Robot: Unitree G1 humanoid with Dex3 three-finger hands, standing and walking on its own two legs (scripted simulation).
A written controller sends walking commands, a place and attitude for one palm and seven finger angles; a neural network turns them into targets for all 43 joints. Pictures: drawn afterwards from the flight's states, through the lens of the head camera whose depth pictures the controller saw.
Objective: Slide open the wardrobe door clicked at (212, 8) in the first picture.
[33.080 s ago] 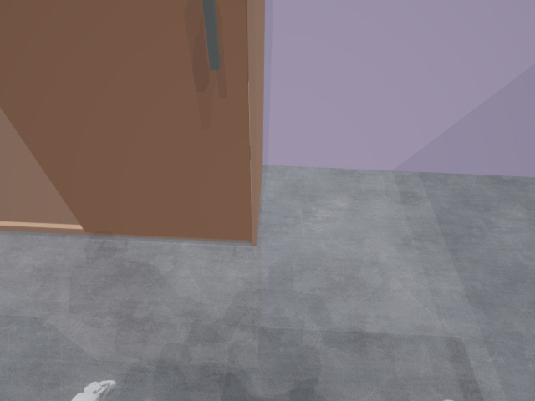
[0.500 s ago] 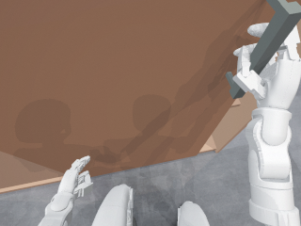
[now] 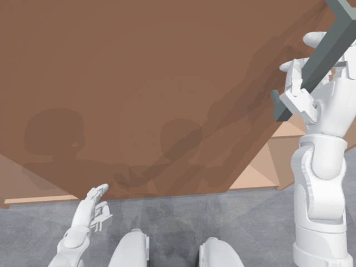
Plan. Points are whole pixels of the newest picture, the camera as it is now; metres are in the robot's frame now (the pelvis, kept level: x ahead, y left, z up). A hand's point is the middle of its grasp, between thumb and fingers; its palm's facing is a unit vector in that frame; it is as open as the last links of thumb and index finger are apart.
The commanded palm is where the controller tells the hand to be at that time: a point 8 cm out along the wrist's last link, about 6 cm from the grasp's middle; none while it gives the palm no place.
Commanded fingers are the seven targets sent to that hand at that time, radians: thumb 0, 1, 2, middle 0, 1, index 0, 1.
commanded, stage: step sideways, sliding the door along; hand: right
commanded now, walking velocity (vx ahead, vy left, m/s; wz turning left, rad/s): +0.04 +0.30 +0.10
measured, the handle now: (302, 68) +0.39 -0.18 +0.21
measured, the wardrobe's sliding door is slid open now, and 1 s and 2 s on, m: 0.30 0.59 0.64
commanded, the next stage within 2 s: stop walking and hold the door there in 1.42 s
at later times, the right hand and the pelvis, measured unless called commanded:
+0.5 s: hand (166, 99) +0.34 +0.03 +0.21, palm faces +0.08 +1.00 -0.05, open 5.9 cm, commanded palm +0.31 +0.01 +0.19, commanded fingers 0.00 -0.90 -0.90 0.45 1.40 0.45 1.40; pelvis -0.04 +0.13 +0.00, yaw +4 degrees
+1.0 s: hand (94, 101) +0.33 +0.13 +0.21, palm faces +0.09 +0.99 -0.07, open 6.2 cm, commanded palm +0.30 +0.14 +0.18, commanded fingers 0.00 -0.90 -0.90 0.45 1.40 0.45 1.40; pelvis -0.08 +0.26 +0.02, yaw +5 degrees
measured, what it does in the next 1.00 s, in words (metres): steps to the left: left foot, then right foot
